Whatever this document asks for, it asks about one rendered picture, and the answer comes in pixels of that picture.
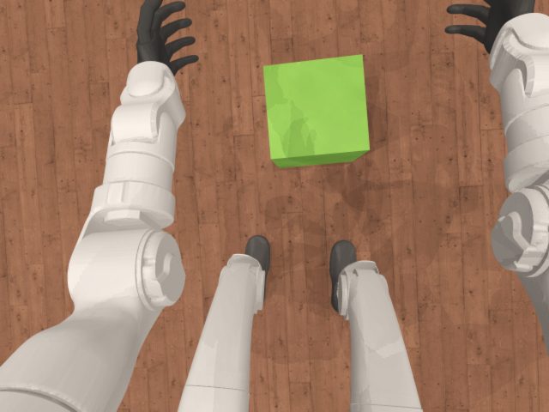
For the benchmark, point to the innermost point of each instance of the right robot foot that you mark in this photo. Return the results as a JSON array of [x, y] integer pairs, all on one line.
[[342, 254]]

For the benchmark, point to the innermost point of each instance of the carton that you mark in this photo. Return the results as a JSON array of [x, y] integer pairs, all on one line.
[[316, 111]]

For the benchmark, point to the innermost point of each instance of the left robot hand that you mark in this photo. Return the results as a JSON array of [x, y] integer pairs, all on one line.
[[152, 37]]

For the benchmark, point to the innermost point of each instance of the robot right forearm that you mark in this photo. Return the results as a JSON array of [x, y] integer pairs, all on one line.
[[519, 61]]

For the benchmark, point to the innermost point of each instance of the left robot thigh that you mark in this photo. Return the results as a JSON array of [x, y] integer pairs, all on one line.
[[219, 375]]

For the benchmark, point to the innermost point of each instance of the robot left forearm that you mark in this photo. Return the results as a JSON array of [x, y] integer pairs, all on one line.
[[140, 160]]

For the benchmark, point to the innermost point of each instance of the robot left upper arm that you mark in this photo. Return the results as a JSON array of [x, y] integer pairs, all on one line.
[[119, 281]]

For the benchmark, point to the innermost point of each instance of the right robot hand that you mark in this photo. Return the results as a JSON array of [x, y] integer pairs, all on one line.
[[494, 18]]

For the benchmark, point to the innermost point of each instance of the robot right upper arm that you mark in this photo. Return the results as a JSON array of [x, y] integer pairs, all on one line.
[[520, 242]]

